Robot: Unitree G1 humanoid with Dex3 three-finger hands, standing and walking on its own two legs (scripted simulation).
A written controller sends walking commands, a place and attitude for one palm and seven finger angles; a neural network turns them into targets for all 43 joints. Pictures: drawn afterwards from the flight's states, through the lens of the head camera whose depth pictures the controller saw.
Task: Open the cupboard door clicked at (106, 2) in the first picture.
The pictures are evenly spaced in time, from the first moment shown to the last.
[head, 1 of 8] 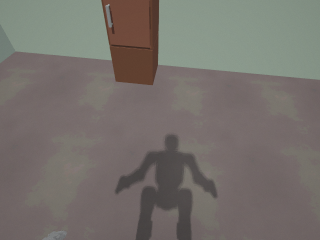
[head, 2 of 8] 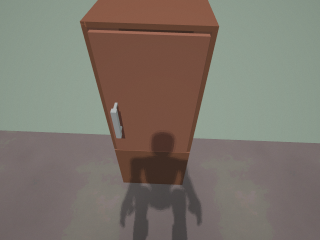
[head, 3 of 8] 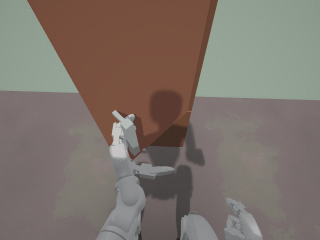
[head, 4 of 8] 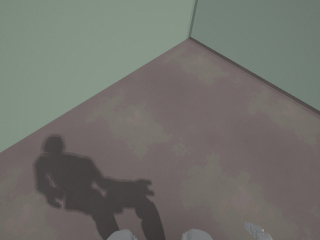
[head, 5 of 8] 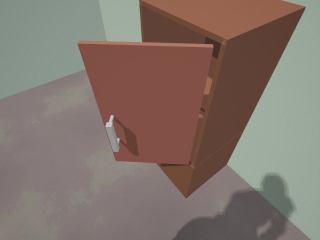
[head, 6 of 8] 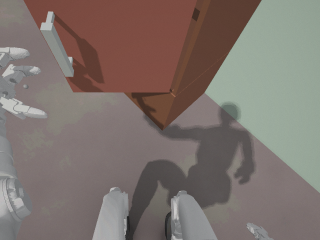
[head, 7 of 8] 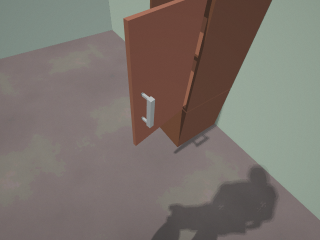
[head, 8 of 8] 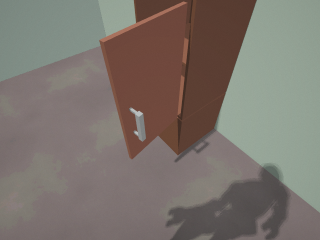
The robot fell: no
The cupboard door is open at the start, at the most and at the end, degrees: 0 100 100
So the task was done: yes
